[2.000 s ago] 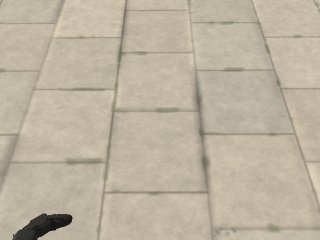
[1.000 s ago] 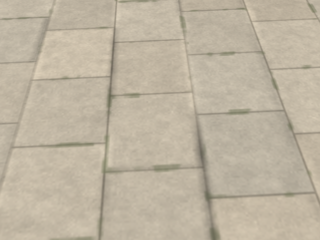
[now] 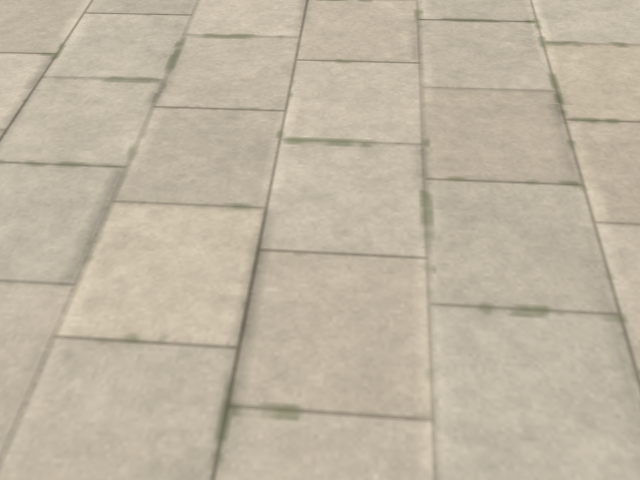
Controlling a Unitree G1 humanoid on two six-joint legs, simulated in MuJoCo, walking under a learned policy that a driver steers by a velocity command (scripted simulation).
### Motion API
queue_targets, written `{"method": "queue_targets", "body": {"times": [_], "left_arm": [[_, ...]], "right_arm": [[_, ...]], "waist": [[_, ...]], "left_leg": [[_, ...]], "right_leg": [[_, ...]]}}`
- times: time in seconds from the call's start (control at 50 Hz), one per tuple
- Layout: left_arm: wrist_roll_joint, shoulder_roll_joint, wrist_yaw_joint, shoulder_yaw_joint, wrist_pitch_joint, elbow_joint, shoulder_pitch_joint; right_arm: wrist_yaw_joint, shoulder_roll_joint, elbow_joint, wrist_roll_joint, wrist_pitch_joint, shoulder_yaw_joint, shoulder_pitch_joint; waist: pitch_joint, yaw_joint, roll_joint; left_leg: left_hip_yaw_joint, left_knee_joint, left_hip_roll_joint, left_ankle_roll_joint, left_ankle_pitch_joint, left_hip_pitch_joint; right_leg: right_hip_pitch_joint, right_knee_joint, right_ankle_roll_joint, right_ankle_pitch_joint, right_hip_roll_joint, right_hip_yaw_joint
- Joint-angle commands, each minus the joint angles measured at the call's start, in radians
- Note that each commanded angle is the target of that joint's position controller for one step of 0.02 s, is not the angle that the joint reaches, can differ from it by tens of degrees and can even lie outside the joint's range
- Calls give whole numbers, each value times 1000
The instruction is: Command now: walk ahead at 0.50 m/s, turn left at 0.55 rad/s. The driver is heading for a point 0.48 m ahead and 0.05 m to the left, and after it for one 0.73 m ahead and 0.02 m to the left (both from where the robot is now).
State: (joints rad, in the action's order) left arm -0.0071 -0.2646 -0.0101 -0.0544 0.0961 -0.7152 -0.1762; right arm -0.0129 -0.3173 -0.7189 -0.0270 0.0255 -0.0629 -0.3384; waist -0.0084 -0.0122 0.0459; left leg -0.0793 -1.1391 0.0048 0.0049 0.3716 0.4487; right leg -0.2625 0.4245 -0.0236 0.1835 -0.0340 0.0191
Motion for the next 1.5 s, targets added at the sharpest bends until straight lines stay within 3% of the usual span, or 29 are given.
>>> {"method": "queue_targets", "body": {"times": [0.02, 0.18, 0.26, 0.3, 0.34, 0.36, 0.38, 0.4, 0.42, 0.44, 0.48, 0.58, 0.68, 0.78, 0.86, 0.9, 0.92, 0.94, 0.96, 0.98, 1.02, 1.04, 1.16, 1.26, 1.32, 1.36, 1.38, 1.42, 1.5], "left_arm": [[-1, -101, 4, -29, 13, 20, -41], [10, -183, 11, -49, 8, -43, -75], [29, -218, 12, -57, -12, -77, -131], [34, -245, 17, -64, -26, -80, -134], [39, -266, 28, -69, -41, -74, -125], [30, -242, 33, -57, -40, -63, -132], [-16, -97, 18, -7, -23, -17, -234], [2, -133, 1, 0, 12, -25, -220], [53, -209, -8, -26, 21, -9, -112], [60, -192, -7, -17, 26, 9, -66], [33, -179, 2, -20, 10, -18, -81], [30, -118, 10, -13, -45, -42, -99], [29, -87, -8, -7, -30, -14, 17], [27, -67, -39, 6, -27, 50, 138], [24, -98, -60, -9, -32, 92, 116], [25, -171, -51, -51, -38, 56, -95], [29, -246, -33, -82, -46, 26, -259], [28, -342, -23, -96, -42, 34, -248], [20, -246, -20, -68, -36, 58, -266], [6, -202, -17, -52, -33, 58, -214], [17, -147, -14, -36, -35, 70, -92], [7, -129, -9, -26, -35, 77, -65], [5, -157, 8, -29, -39, 42, -3], [3, -147, 18, -19, -65, -8, -38], [8, -135, 16, -12, -72, -31, -17], [3, -104, 16, 0, -66, -47, -49], [-22, -84, 12, 4, -55, -57, -148], [-13, -80, 22, 12, -70, -83, -157], [-2, -127, 32, -3, -135, -103, -100]], "right_arm": [[11, -50, 100, -2, 6, -17, 40], [47, -10, 168, 5, 19, 8, 233], [70, -21, 217, 0, 18, 7, 328], [75, -49, 228, 5, 13, -8, 311], [69, -117, 192, 8, 4, -47, 128], [52, -176, 147, 3, -6, -80, -48], [34, -281, 140, 0, -5, -95, -68], [37, -223, 169, 5, 9, -71, -100], [44, -158, 148, 20, 20, -49, -76], [44, -141, 141, 19, 28, -42, -19], [44, -80, 137, 32, 41, -20, 89], [38, -85, 77, 44, 82, -24, 105], [20, -94, 34, 44, 83, -24, 89], [12, -115, -28, 28, 60, -35, 19], [-7, -157, -37, 16, 25, -49, 37], [-21, -168, -29, 15, 9, -49, 62], [-28, -142, -14, 25, 16, -35, 50], [-4, 8, 28, 55, 44, 15, -76], [14, -73, 10, 30, 79, 5, -5], [23, -122, 33, -9, 94, -8, 84], [10, -112, 34, 21, 94, -7, 132], [7, -115, 34, 26, 81, -12, 119], [-10, -32, 5, 37, 29, 10, 75], [6, -42, 19, 28, 37, 7, 186], [13, -59, 18, 40, 44, -3, 188], [10, -97, 2, 56, 53, -15, 144], [3, -146, 15, 64, 51, -21, 163], [2, -21, 0, 47, 26, 8, 165], [24, -50, 2, 35, 16, 1, 245]], "waist": [[-13, 32, -158], [-49, 78, -94], [-73, 93, -96], [-38, 60, -121], [77, -57, -127], [163, -143, -82], [255, -57, 195], [450, -93, 147], [314, -121, 56], [187, -89, 29], [84, -10, 5], [8, 24, 4], [-41, -22, 3], [-92, -74, -18], [-30, -27, 29], [102, 97, 34], [203, 171, -48], [299, 52, -320], [418, 125, -197], [286, 134, -143], [123, 64, -24], [104, 31, -53], [109, -15, -119], [107, 43, -132], [83, 24, -133], [98, 8, -70], [148, 79, 42], [204, 50, 115], [98, 36, 10]], "left_leg": [[-29, -5, 105, -14, -77, 257], [45, 374, 99, -11, -388, 228], [94, 491, 74, 33, -345, 214], [144, 514, 21, 72, -247, 130], [186, 562, -58, 129, -219, -142], [118, 593, -50, 171, -255, -433], [-380, 618, 239, 322, -190, -823], [-758, 789, 376, 416, -46, -897], [-592, 818, 345, 347, -81, -803], [-438, 823, 308, 308, -172, -645], [-244, 862, 234, 259, -366, -399], [-39, 989, 205, 245, -457, -260], [115, 1024, 176, 181, -434, -314], [162, 990, 243, 170, -499, -495], [206, 804, 265, 131, -959, -599], [254, 495, 223, 85, -1143, -524], [257, 209, 180, 44, -890, -304], [194, -169, -45, -32, 111, 163], [-17, -288, -58, -25, 237, 251], [-27, -275, -2, -12, 164, 294], [12, -118, 75, -19, 70, 244], [10, -83, 92, -26, 46, 166], [58, 261, 66, -82, -184, 25], [45, 485, 47, -66, -355, -21], [45, 596, 34, -24, -315, -64], [-9, 724, 84, 27, -703, -238], [-102, 658, 193, 94, -993, -380], [-197, 657, 256, 216, -861, -415], [-74, 658, 123, 108, -521, -266]], "right_leg": [[184, -241, -157, -79, 276, -246], [204, -275, -145, -289, 262, 20], [308, -234, -115, -372, 298, 78], [350, -130, -93, -651, 304, 118], [311, 152, -61, -883, 280, 167], [130, 404, -25, -743, 246, 177], [-334, 780, 31, 144, 101, 163], [-449, 945, 30, 420, 23, -68], [-525, 965, 17, 333, 80, -101], [-522, 896, 6, 251, 124, -82], [-402, 776, 16, 144, 190, -85], [-376, 649, 60, -33, 190, -103], [-387, 351, 52, -314, 142, -91], [-461, 201, 10, -271, 123, -47], [-373, 178, -54, -58, 49, 48], [-63, 137, -112, -52, -31, 85], [248, 108, -171, -87, 51, -82], [611, 54, -375, -65, 335, -641], [674, -54, -402, -153, 392, -805], [575, -51, -347, -360, 366, -604], [306, -44, -278, -618, 289, -366], [201, -71, -268, -672, 267, -315], [45, -119, -224, -794, 171, -105], [113, -96, -189, -619, 187, -122], [130, -19, -169, -531, 207, -170], [84, 70, -92, -348, 132, -162], [4, 122, -45, -102, 58, -135], [-38, 155, 23, 190, 37, -98], [18, 24, -4, 57, 47, -106]]}}
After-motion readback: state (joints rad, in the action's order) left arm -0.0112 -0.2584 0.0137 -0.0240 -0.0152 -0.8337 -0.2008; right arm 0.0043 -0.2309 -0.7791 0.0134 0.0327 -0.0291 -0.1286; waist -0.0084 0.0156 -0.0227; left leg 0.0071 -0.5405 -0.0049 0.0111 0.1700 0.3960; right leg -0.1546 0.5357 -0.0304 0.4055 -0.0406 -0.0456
